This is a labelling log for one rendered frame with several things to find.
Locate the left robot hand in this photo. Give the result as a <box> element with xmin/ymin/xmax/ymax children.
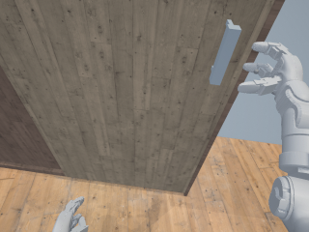
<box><xmin>52</xmin><ymin>196</ymin><xmax>89</xmax><ymax>232</ymax></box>

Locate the right robot hand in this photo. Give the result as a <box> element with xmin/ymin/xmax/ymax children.
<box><xmin>238</xmin><ymin>42</ymin><xmax>303</xmax><ymax>96</ymax></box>

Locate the handle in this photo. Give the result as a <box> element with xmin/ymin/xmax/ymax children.
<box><xmin>209</xmin><ymin>19</ymin><xmax>241</xmax><ymax>86</ymax></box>

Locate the wardrobe door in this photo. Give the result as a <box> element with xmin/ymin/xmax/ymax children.
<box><xmin>0</xmin><ymin>65</ymin><xmax>62</xmax><ymax>170</ymax></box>
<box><xmin>0</xmin><ymin>0</ymin><xmax>275</xmax><ymax>193</ymax></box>

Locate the robot right forearm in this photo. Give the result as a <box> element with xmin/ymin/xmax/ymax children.
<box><xmin>274</xmin><ymin>80</ymin><xmax>309</xmax><ymax>181</ymax></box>

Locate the robot right upper arm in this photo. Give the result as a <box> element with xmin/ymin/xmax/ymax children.
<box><xmin>268</xmin><ymin>175</ymin><xmax>309</xmax><ymax>232</ymax></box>

